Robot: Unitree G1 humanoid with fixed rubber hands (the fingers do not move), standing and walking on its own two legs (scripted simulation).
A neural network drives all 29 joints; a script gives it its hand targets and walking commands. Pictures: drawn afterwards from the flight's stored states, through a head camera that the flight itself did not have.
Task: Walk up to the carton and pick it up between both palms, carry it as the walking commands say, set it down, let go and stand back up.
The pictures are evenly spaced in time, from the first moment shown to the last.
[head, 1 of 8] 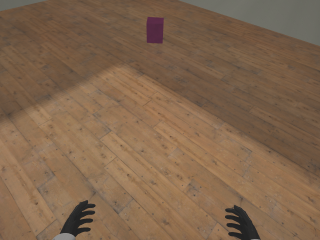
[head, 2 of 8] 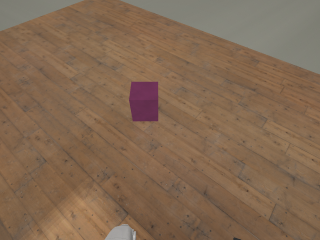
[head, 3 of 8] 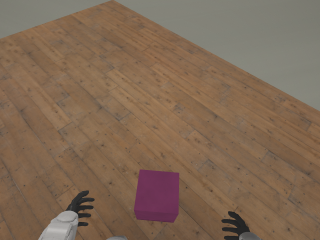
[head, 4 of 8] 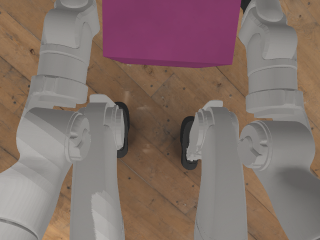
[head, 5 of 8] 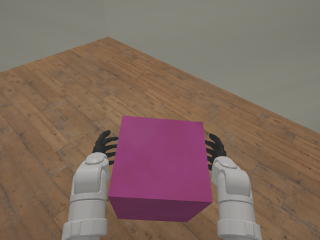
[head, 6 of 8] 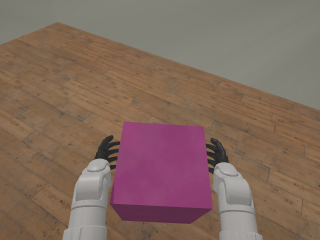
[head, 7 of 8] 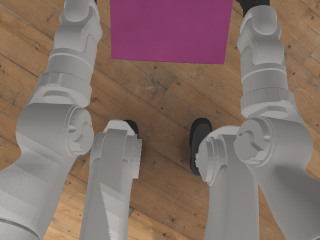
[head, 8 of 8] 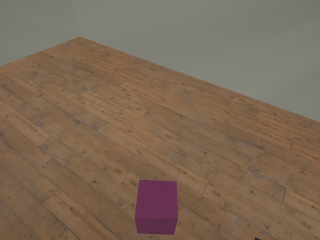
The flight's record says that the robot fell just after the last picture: no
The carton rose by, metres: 0.66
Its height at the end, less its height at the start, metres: +0.00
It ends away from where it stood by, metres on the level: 0.20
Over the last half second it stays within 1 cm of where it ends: yes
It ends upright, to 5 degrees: yes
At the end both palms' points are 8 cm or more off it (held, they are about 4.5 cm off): yes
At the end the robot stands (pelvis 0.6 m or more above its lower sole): yes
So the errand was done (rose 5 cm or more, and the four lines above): yes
